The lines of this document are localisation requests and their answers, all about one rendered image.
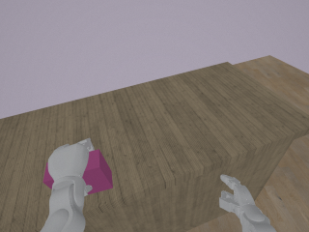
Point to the left robot forearm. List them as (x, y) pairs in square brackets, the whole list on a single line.
[(66, 204)]

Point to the right robot forearm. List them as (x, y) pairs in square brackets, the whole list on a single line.
[(253, 220)]

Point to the left robot hand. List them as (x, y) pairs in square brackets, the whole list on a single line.
[(71, 160)]

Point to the sponge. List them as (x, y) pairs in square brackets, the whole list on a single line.
[(97, 173)]

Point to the table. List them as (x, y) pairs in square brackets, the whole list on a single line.
[(166, 142)]

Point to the right robot hand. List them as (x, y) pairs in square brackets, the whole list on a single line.
[(232, 202)]

